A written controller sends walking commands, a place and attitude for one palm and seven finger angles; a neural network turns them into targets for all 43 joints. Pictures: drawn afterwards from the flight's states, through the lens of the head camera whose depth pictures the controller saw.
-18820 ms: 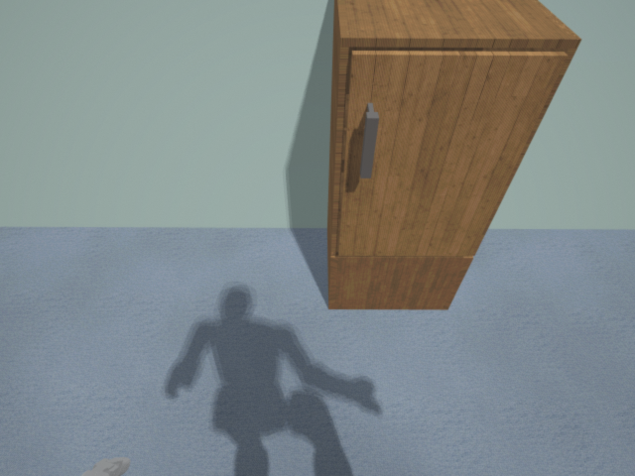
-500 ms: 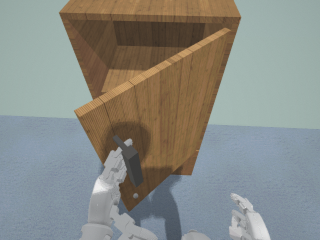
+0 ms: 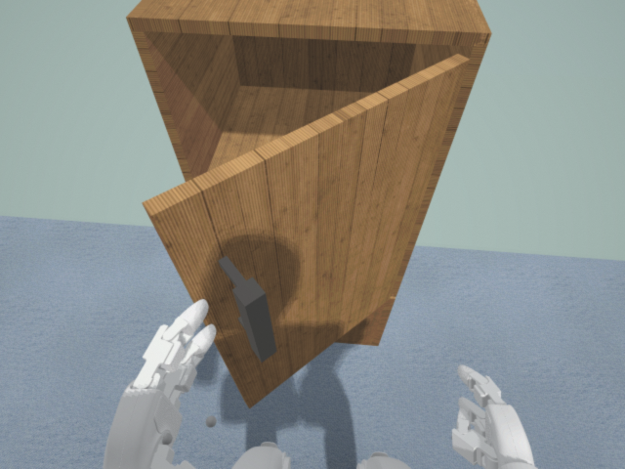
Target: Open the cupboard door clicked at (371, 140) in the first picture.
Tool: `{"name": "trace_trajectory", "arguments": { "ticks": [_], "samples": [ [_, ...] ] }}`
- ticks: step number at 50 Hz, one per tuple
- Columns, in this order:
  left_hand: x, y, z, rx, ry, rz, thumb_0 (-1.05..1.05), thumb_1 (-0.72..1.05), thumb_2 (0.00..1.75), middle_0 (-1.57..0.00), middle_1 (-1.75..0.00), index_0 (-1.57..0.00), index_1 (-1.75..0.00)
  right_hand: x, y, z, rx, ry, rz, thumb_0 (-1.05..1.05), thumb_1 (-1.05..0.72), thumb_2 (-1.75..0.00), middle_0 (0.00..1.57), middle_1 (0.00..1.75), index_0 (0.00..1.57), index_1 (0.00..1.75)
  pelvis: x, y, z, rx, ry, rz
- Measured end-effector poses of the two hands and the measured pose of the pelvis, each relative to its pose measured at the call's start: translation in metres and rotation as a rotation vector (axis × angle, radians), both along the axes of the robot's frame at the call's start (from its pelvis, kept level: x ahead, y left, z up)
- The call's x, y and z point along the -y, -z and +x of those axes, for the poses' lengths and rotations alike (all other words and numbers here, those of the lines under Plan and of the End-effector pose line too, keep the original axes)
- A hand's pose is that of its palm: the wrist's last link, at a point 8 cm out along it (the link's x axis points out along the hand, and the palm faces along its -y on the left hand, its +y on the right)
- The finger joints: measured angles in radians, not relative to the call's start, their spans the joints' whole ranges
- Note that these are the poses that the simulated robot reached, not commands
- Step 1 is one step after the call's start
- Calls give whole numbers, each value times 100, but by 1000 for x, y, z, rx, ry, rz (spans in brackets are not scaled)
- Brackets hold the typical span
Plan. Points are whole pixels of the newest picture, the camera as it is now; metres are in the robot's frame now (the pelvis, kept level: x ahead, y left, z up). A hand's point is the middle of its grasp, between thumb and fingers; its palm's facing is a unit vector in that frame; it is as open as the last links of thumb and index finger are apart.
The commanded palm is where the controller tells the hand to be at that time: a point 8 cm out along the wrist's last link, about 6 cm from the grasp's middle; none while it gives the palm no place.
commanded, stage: slide the hand sideways off the handle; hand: left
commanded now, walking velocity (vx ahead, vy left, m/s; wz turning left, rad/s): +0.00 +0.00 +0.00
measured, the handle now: (247, 311) +0.28 +0.10 +0.08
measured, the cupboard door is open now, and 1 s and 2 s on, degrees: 43 43 43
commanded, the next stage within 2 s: draw the hand back to the body in 0.26 s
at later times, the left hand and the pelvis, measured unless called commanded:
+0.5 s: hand (174, 442) +0.15 +0.14 +0.09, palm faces -0.04 -1.00 -0.04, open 16.3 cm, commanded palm +0.11 +0.20 +0.11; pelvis -0.01 +0.00 +0.00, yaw +0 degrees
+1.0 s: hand (81, 394) +0.17 +0.21 +0.15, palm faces +0.16 -0.94 -0.29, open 15.4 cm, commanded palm +0.13 +0.26 +0.18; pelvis +0.01 +0.01 +0.04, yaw +0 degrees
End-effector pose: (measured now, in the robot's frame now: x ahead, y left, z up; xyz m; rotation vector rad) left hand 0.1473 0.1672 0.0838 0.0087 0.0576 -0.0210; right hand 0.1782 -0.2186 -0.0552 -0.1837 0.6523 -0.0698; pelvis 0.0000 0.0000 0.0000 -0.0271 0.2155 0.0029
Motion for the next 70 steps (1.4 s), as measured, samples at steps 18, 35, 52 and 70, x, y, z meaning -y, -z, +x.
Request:
{"name": "trace_trajectory", "arguments": {
  "ticks": [18, 35, 52, 70],
  "samples": [
    [-22, 1, -25, -3, 1, 3, -1, -50, 30, -15, -30, -15, -30, 1, 3, 1, 26, 25, -1, 1, -90, -90, 20, 30, 20, 30, 2, 6, -8, 0, -8, -10],
    [-47, -41, -12, 39, 2, 64, -1, -50, 30, -15, -30, -15, -30, -4, -18, -13, 44, 61, 15, 1, -90, -90, 20, 30, 20, 30, -3, -15, -5, 66, -6, -16],
    [-90, -87, -9, -28, -231, 314, -1, -28, 39, -17, -30, -16, -30, -17, -51, 5, 69, 45, -24, 1, -90, -90, 20, 30, 20, 30, -13, -49, 10, 157, -2, -13],
    [-128, -148, 16, 101, -386, 430, 0, 32, 65, -19, -30, -19, -30, -31, -66, 25, 33, -42, -18, 1, -90, -90, 20, 30, 20, 30, -19, -79, 26, 259, 4, 10]
  ]
}}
